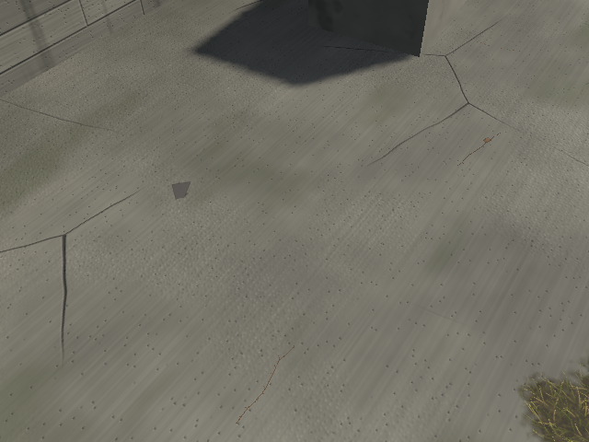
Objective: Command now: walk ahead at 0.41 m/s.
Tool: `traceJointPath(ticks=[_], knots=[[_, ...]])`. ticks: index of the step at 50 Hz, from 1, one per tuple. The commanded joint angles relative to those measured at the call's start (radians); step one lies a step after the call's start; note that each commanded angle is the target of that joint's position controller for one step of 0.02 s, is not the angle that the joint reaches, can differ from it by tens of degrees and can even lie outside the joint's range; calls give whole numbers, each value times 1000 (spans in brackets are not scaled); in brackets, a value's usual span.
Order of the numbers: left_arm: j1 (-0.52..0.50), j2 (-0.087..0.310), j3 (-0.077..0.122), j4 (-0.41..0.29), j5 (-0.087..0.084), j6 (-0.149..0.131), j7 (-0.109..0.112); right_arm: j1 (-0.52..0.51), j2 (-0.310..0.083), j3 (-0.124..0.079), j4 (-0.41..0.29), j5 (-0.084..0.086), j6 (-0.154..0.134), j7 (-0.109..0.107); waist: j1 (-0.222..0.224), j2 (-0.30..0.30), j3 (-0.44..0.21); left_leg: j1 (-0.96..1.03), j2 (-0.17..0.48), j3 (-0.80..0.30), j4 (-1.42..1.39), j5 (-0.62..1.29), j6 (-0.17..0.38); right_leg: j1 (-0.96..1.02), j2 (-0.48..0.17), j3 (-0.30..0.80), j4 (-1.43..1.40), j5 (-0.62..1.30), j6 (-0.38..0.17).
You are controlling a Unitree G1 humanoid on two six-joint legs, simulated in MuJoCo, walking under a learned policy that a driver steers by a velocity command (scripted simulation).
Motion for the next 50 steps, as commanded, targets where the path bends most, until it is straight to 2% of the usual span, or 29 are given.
traceJointPath(ticks=[1, 3, 5, 6, 8, 10, 11, 13, 14, 15, 16, 17, 18, 19, 21, 25, 29, 32, 35, 38, 40, 41, 42, 43, 44, 45, 46, 47, 50], knots=[[168, 112, 8, 17, 5, 11, -1, -235, -52, -3, -145, 7, -34, 12, 50, -72, 123, -647, 103, -14, 153, 50, 17, 378, -350, 348, -222, 595, -191], [104, 79, -8, -14, 10, 26, 10, -259, -30, 6, -168, -3, -28, 21, 24, -93, 141, -486, 104, 32, -18, 180, -5, 200, -267, 221, -306, 562, -152], [49, 111, -5, -47, 14, 28, 25, -326, 7, 24, -198, -15, -20, 29, 23, -107, 154, -212, 59, 81, -269, 377, -31, -31, -178, 94, -377, 490, -127], [72, 145, 4, -45, 12, 22, 31, -357, 6, 26, -215, -16, -15, 29, 27, -124, 152, -111, 38, 93, -349, 437, -33, -81, -181, 86, -423, 475, -130], [104, 180, 19, -28, -5, 12, 35, -374, -37, 18, -237, -8, -5, 26, 10, -138, 161, -55, 26, 73, -439, 475, -15, -36, -217, 83, -445, 494, -129], [111, 179, 26, -22, -12, 13, 33, -352, -84, 1, -244, -5, -4, 24, -20, -138, 132, -21, 11, 63, -510, 468, 17, 80, -246, 68, -366, 704, -105], [109, 186, 31, -22, -7, 21, 33, -303, -107, -11, -236, -5, -4, 23, -51, -153, 81, 42, -8, 71, -510, 446, 34, 131, -256, 56, -284, 884, -90], [94, 180, 31, -34, 8, 44, 32, -37, -167, -51, -156, 2, 7, 14, -179, -161, -82, 362, -38, 87, -503, 401, 83, 90, -215, 11, 51, 1098, -48], [100, 145, 18, -59, 25, 48, 30, 132, -223, -68, -118, -9, 13, 5, -228, -64, -198, 663, 134, -117, -475, 337, 138, -148, -169, 1, 357, 811, -26], [248, -33, -27, -66, 13, 28, 15, 214, -284, -74, -88, -26, 12, 14, -132, 263, -401, 924, 404, -661, -652, 41, 323, -460, 37, 36, 749, -26, 28], [157, 60, -5, -64, -18, 0, 8, 175, -188, -48, -86, -20, 7, 17, -167, 199, -329, 835, 385, -788, -807, -78, 290, -562, 19, 160, 894, -129, 1], [39, 127, 16, -112, -50, -15, 8, 68, -150, -35, -100, -18, -4, 14, -141, 155, -137, 664, 368, -619, -826, -41, 236, -644, -30, 130, 927, -60, -21], [-17, 137, 19, -127, -49, -18, 17, -27, -124, -25, -119, -24, -16, 14, -101, 47, -64, 489, 340, -478, -849, 79, 206, -595, -92, 113, 878, 42, -33], [-33, 132, 30, -128, -34, -9, 26, -79, -95, -17, -118, -36, -27, 18, -64, 22, -18, 353, 307, -365, -871, 181, 181, -539, -128, 102, 822, 99, -35], [27, 87, 35, -117, -28, 28, 31, -108, -61, -8, -99, -51, -36, 21, -2, 73, -4, 221, 259, -226, -925, 217, 154, -429, -165, 115, 755, 133, -38], [-62, 88, 45, -168, -17, 62, 36, -63, -112, -19, -64, -50, -43, -3, 7, 49, 68, 170, 272, -103, -1008, 249, 174, -542, -180, 124, 641, 224, -10], [-165, 93, 51, -205, -11, 50, 18, -18, -134, -21, -60, -53, -38, -28, -17, 18, 71, 263, 253, 21, -1001, 369, 147, -632, -160, 117, 451, 445, 8], [-290, 66, 35, -249, -7, 44, -4, 34, -150, -20, -56, -46, -29, -38, -66, 5, 94, 311, 245, 105, -1001, 411, 126, -612, -148, 30, 289, 529, 10], [-385, 53, 22, -304, -9, 43, -27, 110, -170, -26, -39, -36, -7, -39, -106, -7, 120, 454, 280, 140, -953, 463, 120, -664, -138, -8, 191, 480, -5], [-410, 74, 25, -356, -14, 46, -51, 119, -194, -36, -47, -26, 22, -38, -93, 22, 112, 560, 312, 175, -847, 668, 98, -643, -102, -62, 140, 328, -42], [-313, 123, 49, -360, -15, 51, -58, 88, -222, -45, -69, -25, 38, -43, -24, 73, 27, 571, 310, 210, -658, 1053, 72, -469, -25, -127, 143, 230, -83], [-169, 168, 76, -330, -19, 51, -57, 69, -223, -45, -80, -25, 48, -47, 59, 73, -49, 526, 282, 239, -462, 1152, 46, -277, 28, -146, 96, 256, -115], [10, 250, 117, -288, -22, 57, -39, 74, -207, -37, -98, -33, 47, -50, 137, 18, -148, 328, 245, 243, -189, 994, 2, 33, 4, -40, 66, 279, -165], [58, 378, 145, -277, -26, 60, -23, 163, -57, 9, -154, -65, 17, -32, 53, -248, -252, -145, 66, 212, 205, 191, -69, 422, -272, 500, 14, 156, -345], [84, 325, 123, -308, -12, 51, -23, 90, -100, 9, -175, -30, -36, -16, 83, -192, -397, -307, -29, -36, 364, -111, -62, 535, -378, 864, -182, 67, -421], [59, 255, 102, -303, 2, 42, -22, -33, -162, -11, -209, 10, -65, -5, 112, -137, -275, -410, 33, -87, 369, -30, -28, 482, -342, 715, -202, 144, -349], [-5, 220, 92, -314, -1, 35, -19, -62, -151, -5, -219, 9, -79, -7, 78, -74, -182, -400, 80, -83, 295, 56, -9, 340, -300, 570, -192, 233, -310], [-88, 184, 81, -335, -2, 33, -19, -59, -151, -11, -206, -14, -78, -14, 27, -7, -113, -327, 118, -80, 197, 107, -12, 174, -258, 456, -203, 335, -282], [-169, 152, 65, -367, 9, 28, -11, 3, -143, -24, -192, -30, -31, -14, -51, -27, -60, -170, 156, -69, 49, 166, -44, -54, -205, 315, -262, 499, -265]])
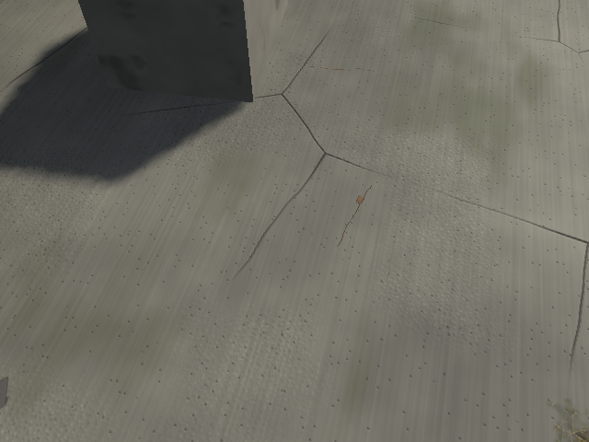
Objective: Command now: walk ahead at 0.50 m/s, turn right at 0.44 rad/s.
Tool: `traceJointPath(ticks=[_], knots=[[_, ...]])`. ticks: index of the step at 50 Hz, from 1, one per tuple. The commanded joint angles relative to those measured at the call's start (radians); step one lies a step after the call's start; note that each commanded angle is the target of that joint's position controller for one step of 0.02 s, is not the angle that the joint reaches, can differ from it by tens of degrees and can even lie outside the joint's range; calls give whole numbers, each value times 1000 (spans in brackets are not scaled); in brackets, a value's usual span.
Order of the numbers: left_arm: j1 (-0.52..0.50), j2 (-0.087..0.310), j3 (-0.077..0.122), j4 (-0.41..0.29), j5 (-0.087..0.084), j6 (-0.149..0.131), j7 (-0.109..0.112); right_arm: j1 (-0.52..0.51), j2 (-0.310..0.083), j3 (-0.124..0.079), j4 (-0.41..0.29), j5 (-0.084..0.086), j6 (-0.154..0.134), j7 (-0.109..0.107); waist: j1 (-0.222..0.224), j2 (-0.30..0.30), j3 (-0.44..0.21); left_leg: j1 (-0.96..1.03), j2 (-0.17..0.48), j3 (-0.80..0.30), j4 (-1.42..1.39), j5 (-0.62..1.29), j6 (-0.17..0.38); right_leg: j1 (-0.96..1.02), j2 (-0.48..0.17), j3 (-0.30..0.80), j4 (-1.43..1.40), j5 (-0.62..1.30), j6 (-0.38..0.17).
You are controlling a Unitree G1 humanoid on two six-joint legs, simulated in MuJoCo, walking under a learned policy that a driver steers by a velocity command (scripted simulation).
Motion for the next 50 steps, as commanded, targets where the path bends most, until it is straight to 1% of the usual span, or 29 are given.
traceJointPath(ticks=[1, 3, 6, 8, 11, 12, 14, 15, 16, 17, 18, 19, 20, 21, 22, 23, 24, 26, 28, 31, 33, 35, 36, 37, 38, 39, 40, 44, 50], knots=[[-14, 124, 25, -78, 0, -24, 14, 46, -86, -27, -46, -16, 14, -2, -38, -32, -106, -122, 54, -20, -111, 76, -27, 150, -270, 291, -243, 286, -199], [24, 144, 29, -62, -3, -26, 27, -21, -64, -19, -69, -27, 23, -5, -21, -39, -74, -145, 47, -3, -246, 188, -55, 123, -251, 231, -266, 326, -190], [55, 148, 27, -45, -5, -22, 36, -113, -42, -8, -87, -19, 17, 3, 19, -75, -52, -95, 14, 22, -492, 417, -54, 111, -199, 139, -270, 259, -135], [86, 153, 27, -26, -2, -27, 34, -167, -38, -2, -96, -6, 13, 11, 53, -93, -32, -70, -2, 40, -576, 522, -40, 126, -214, 129, -289, 167, -118], [116, 154, 27, 8, 0, -29, 31, -216, -61, -2, -118, 4, 11, 23, 72, -91, 3, -140, -3, 25, -631, 497, 0, 256, -275, 136, -277, 160, -110], [121, 152, 26, 19, 0, -23, 33, -233, -66, -3, -129, -2, 7, 29, 71, -82, 18, -159, -8, 22, -655, 458, 18, 297, -286, 135, -240, 240, -102], [112, 156, 25, 29, 1, -8, 42, -204, -78, -9, -130, -16, -3, 42, 42, -93, -8, -114, -35, 33, -691, 392, 47, 358, -294, 130, -153, 442, -74], [95, 165, 26, 27, 3, -2, 47, -147, -97, -18, -114, -20, -6, 44, 13, -112, -48, -38, -63, 48, -694, 370, 60, 374, -285, 128, -90, 582, -57], [68, 169, 25, 21, 2, 5, 50, -44, -119, -31, -81, -26, -10, 43, -42, -114, -110, 97, -100, 76, -719, 405, 78, 371, -252, 110, 19, 715, -33], [69, 156, 16, 14, 7, 8, 50, 64, -159, -45, -51, -34, -11, 39, -90, -74, -194, 287, -61, 50, -721, 626, 105, 313, -191, 76, 190, 668, 9], [150, 99, -5, -2, 27, 1, 47, 167, -229, -54, -40, -57, -8, 32, -75, 88, -350, 645, 166, -198, -629, 986, 220, 43, -98, 53, 518, 271, 70], [296, 40, -24, 43, 11, -8, 36, 202, -197, -43, -19, -46, 7, 34, -46, 269, -503, 868, 345, -494, -666, 1099, 375, -183, 21, 104, 807, -533, 119], [239, 145, -3, 57, -12, -7, 33, 200, -151, -35, -27, -11, 22, 36, -91, 137, -488, 806, 299, -482, -716, 881, 343, -228, -19, 194, 880, -526, 115], [132, 163, 3, 23, -27, 0, 36, 101, -134, -29, -44, -2, 32, 31, -76, 86, -323, 660, 264, -363, -755, 752, 296, -300, -74, 141, 860, -458, 119], [65, 157, 3, 12, -15, 11, 45, 23, -98, -16, -58, -9, 39, 26, -58, 18, -223, 502, 220, -289, -799, 693, 265, -291, -115, 105, 796, -391, 126], [45, 147, 7, 8, -3, 26, 54, -25, -68, -4, -63, -20, 43, 22, -28, 9, -170, 368, 192, -237, -836, 657, 249, -232, -151, 102, 727, -341, 130], [68, 124, 5, 9, 1, 42, 60, -49, -60, 0, -57, -34, 47, 21, 4, 49, -155, 267, 162, -197, -871, 629, 235, -142, -169, 99, 661, -305, 133], [112, 74, -6, 24, 3, 59, 72, -83, -62, 0, -45, -47, 45, 21, 34, 102, -153, 177, 122, -110, -898, 679, 233, -42, -168, 72, 514, -279, 145], [102, 61, -14, 29, 7, 62, 80, -88, -81, -7, -32, -44, 46, 15, 31, 103, -184, 177, 115, -74, -898, 698, 233, 13, -168, 60, 379, -216, 151], [63, 82, -9, 36, 4, 72, 80, -75, -97, -9, -12, -34, 64, 5, 10, 86, -196, 184, 118, -84, -924, 444, 218, 67, -165, 53, 262, -97, 149], [34, 80, -7, 40, 7, 77, 79, -86, -86, -2, -5, -30, 77, 2, 9, 79, -151, 155, 101, -92, -935, 195, 192, 100, -157, 41, 167, -54, 139], [15, 74, -7, 44, 22, 73, 78, -79, -56, 11, 7, -22, 85, 2, 18, 61, -100, 121, 59, -92, -921, -4, 134, 163, -149, 32, 19, 22, 119], [7, 92, -5, 38, 31, 69, 79, -48, -36, 19, 20, -26, 85, 3, 10, 35, -83, 109, 34, -91, -900, -57, 93, 190, -191, 80, -25, 80, 104], [-1, 139, 2, 32, 27, 66, 82, -13, -35, 18, 26, -35, 82, 6, -25, -33, -71, 95, -18, -60, -856, -70, 60, 197, -235, 113, -21, 144, 84], [-14, 165, 13, 57, 15, 64, 77, 12, -31, 15, 29, -30, 86, 3, -58, -135, -57, 149, -71, 7, -839, -19, 39, 103, -208, 105, -21, -17, 68], [-20, 116, 6, 59, 16, 57, 70, -14, -47, 13, 35, -30, 91, -1, -34, -119, -45, 209, -72, 20, -803, 31, 30, 48, -187, 95, -44, -83, 77], [-26, 88, -2, 67, 21, 50, 67, -26, -45, 13, 35, -26, 97, -5, -33, -114, -46, 230, -69, 22, -786, 74, 34, 36, -183, 90, -52, -68, 91], [-14, 90, -3, 97, 12, 29, 65, -26, -46, 11, 54, -24, 107, -11, -24, -79, -84, 262, -58, 20, -747, 240, 43, 100, -168, 70, -7, 113, 99], [-17, 90, -6, 134, 8, 35, 69, -34, -48, 7, 86, -16, 117, -15, -16, -36, -100, 292, -54, 21, -720, 343, 36, 135, -157, 57, 20, 200, 89]])
Over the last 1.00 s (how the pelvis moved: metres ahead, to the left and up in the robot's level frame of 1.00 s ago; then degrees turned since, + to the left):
0.53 -0.06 0.01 -20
